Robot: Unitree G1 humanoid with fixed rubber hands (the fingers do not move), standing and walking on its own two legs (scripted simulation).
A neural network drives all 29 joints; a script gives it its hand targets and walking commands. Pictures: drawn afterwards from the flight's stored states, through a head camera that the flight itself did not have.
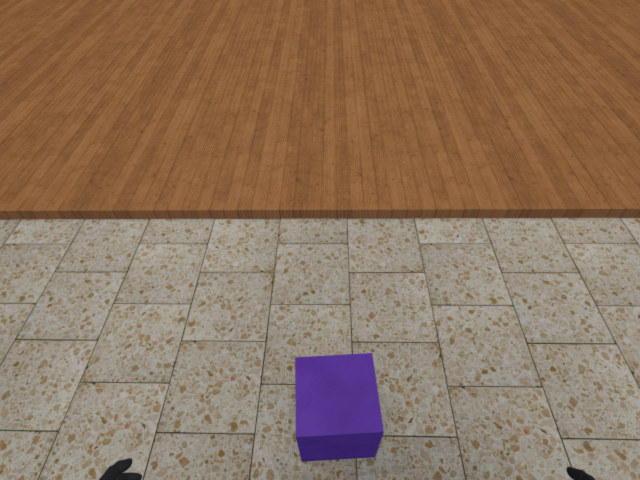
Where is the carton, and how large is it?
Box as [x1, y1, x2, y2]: [295, 353, 383, 461]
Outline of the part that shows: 371,353 295,357 296,439 302,461 369,457 375,455 383,430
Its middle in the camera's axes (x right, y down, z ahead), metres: +0.05 +0.48 +1.09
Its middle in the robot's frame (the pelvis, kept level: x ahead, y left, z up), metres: +0.42 +0.01 -0.66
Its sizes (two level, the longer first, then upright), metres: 0.210 0.200 0.250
